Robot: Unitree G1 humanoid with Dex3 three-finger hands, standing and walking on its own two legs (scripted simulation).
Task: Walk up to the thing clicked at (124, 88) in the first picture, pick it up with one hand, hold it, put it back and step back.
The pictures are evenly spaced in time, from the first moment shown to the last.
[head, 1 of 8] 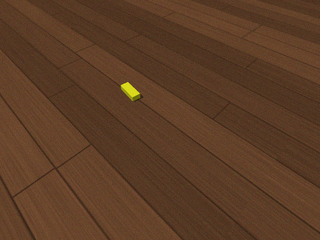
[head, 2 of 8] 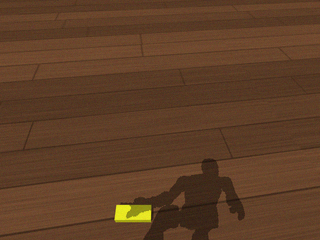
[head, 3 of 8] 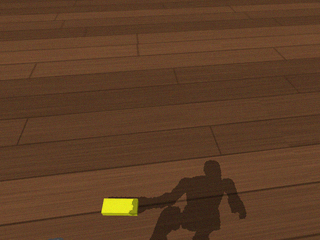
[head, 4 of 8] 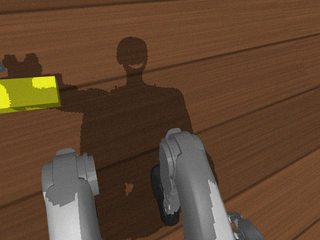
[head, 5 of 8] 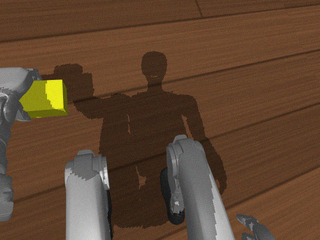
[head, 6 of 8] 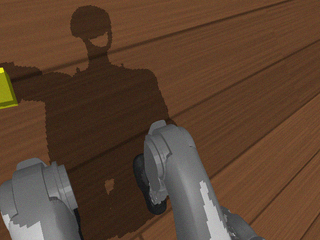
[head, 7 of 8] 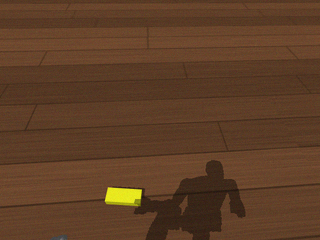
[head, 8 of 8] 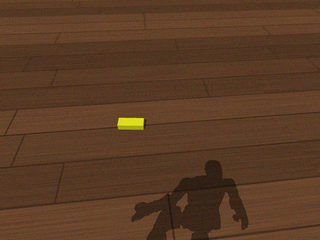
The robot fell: no
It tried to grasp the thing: yes
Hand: left
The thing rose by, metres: 0.67
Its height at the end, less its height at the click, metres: +0.00
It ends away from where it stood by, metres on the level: 0.01
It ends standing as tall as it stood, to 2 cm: yes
